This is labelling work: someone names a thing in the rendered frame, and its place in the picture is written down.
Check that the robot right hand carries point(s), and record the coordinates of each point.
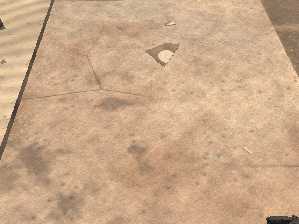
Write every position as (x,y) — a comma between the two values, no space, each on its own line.
(282,220)

